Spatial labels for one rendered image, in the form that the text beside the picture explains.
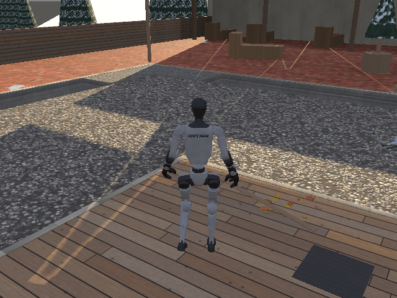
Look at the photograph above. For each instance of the robot left upper arm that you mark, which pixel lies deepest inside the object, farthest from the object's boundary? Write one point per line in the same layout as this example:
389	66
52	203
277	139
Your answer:
179	130

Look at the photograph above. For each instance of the robot torso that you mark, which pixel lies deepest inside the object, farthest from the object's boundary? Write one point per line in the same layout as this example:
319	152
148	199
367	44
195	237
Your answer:
198	149

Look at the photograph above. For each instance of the left robot forearm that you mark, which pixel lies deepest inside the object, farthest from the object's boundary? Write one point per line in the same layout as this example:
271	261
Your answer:
168	162

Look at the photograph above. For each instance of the robot left shin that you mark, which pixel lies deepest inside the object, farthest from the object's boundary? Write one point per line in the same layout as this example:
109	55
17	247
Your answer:
183	222

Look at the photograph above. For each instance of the right robot forearm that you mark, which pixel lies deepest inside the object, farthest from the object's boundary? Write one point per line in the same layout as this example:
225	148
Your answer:
230	165

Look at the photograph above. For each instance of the right robot hand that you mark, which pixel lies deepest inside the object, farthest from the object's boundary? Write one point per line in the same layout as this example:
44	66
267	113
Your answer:
234	178

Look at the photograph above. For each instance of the robot right upper arm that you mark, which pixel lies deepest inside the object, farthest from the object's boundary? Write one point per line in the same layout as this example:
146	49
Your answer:
221	140

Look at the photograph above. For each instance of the left robot hand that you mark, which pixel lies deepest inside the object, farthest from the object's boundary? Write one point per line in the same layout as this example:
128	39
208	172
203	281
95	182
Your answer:
171	170

